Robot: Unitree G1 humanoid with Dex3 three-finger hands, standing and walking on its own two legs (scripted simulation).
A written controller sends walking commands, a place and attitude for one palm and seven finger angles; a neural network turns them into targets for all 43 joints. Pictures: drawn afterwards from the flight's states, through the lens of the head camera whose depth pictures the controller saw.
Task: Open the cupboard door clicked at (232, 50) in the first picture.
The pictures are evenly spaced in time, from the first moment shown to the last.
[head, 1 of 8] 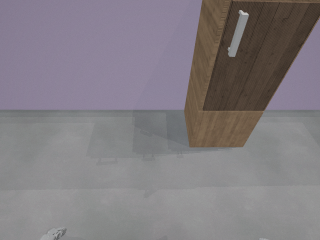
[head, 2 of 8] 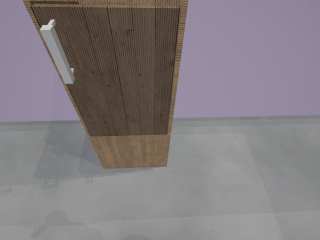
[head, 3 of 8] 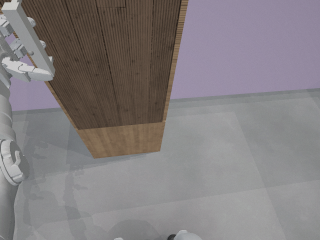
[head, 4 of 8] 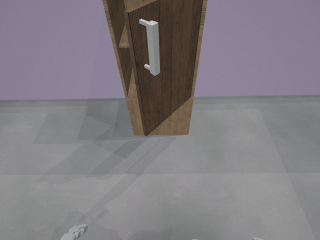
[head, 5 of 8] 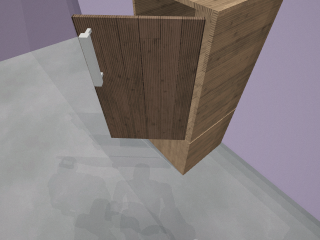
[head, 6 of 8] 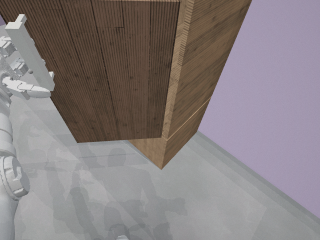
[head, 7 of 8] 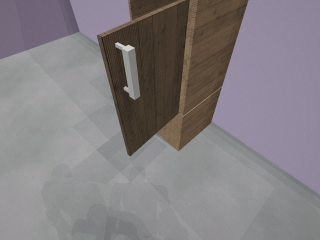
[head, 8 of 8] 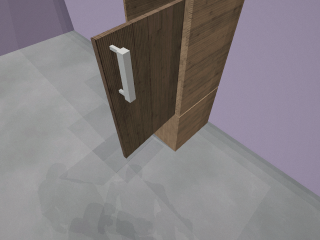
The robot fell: no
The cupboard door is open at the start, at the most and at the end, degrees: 0 95 95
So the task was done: yes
